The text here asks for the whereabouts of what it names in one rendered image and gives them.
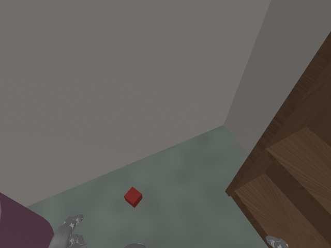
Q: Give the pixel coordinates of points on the right robot hand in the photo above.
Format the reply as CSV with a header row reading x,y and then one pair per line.
x,y
276,243

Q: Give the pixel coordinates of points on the cube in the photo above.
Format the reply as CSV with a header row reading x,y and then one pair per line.
x,y
133,197

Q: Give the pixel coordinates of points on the left robot hand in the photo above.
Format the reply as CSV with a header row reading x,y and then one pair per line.
x,y
63,237

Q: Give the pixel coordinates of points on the bookshelf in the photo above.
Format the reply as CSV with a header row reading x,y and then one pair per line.
x,y
284,186

